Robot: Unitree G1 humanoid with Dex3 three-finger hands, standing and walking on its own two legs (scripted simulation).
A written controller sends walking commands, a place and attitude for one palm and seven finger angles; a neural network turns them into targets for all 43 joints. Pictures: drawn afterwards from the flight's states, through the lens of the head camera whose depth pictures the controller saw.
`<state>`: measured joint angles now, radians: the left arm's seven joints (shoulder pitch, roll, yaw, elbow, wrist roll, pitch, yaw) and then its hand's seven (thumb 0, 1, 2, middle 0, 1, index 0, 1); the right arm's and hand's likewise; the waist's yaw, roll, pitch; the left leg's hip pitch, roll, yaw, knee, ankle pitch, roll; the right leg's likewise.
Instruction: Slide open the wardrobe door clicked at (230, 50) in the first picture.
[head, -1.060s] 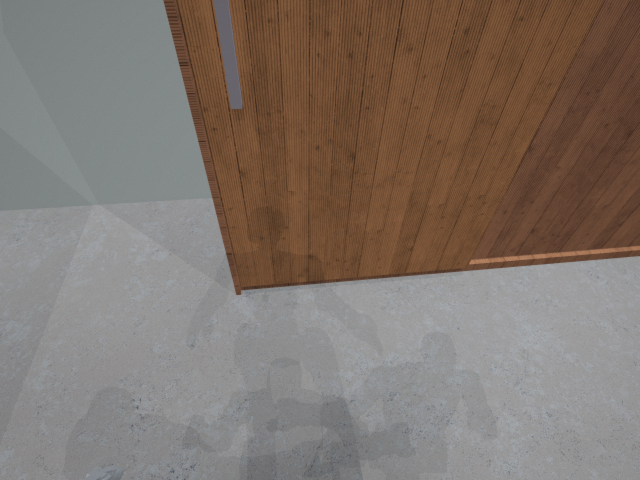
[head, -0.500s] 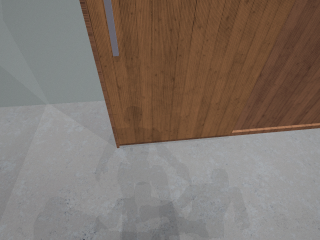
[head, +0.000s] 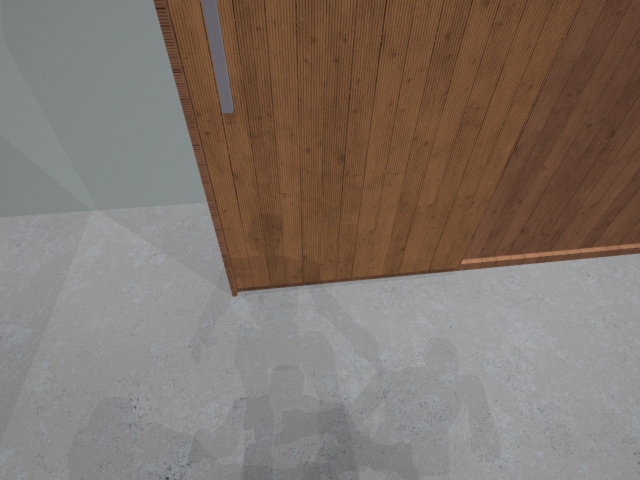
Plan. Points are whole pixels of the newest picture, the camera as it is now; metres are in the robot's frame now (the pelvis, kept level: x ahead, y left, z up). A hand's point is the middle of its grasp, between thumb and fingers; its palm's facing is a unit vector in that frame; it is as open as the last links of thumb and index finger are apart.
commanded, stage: look at it before walking up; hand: left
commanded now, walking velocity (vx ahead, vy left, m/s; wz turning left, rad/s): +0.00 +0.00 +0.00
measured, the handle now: (214, 26) +0.86 +0.26 +0.20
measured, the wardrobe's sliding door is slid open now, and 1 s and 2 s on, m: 0.00 0.00 0.00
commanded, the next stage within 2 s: turn to face it in 0.38 s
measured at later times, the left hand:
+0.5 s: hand out of the picture +0.08 +0.25 -0.15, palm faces -0.03 -0.94 -0.34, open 7.4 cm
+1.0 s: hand out of the picture +0.03 +0.21 -0.18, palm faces +0.08 -0.97 -0.25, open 7.4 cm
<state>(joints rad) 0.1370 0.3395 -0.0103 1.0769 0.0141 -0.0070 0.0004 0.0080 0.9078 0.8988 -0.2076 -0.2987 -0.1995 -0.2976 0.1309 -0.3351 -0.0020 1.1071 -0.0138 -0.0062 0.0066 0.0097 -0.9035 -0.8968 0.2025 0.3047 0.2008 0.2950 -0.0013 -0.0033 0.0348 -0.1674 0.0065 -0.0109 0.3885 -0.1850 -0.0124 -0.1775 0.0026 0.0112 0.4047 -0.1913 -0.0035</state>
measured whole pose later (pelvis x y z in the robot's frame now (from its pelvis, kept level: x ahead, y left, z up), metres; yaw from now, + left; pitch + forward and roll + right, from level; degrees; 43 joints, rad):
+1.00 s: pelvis +0.00 +0.00 -0.01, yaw +5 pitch -1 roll +0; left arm 0.20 0.23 0.00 1.03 0.02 0.03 0.02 0.01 0.91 0.90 -0.21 -0.30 -0.20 -0.30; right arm 0.18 -0.21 0.01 1.05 -0.02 0.04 0.01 0.01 -0.91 -0.90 0.20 0.30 0.20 0.29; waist 0.01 0.00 0.05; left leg -0.29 -0.03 -0.09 0.54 -0.24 -0.01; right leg -0.26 -0.03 -0.07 0.54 -0.27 0.00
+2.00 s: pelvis +0.27 +0.06 -0.01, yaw +8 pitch -1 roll +0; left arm 0.42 0.15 0.05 1.14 0.03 -0.02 0.01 0.01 0.91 0.90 -0.20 -0.30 -0.20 -0.30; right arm 0.13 -0.11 -0.04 1.00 -0.02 -0.07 -0.01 0.00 -0.91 -0.90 0.20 0.30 0.20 0.29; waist 0.05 -0.05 0.06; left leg -0.31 0.03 0.18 0.55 -0.23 0.06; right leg -0.40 -0.07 -0.06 1.17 -0.39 -0.02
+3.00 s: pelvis +0.34 +0.11 +0.01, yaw +7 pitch +0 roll -2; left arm 0.32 0.22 0.06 1.10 0.03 0.07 0.01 0.01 0.91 0.90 -0.20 -0.30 -0.19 -0.30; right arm 0.25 -0.13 -0.03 1.05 -0.02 0.00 -0.05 0.01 -0.92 -0.90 0.20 0.30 0.20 0.30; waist 0.00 -0.05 0.02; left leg -0.21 0.01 0.10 0.35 -0.15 0.06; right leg -0.32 -0.02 0.01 0.84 -0.39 0.05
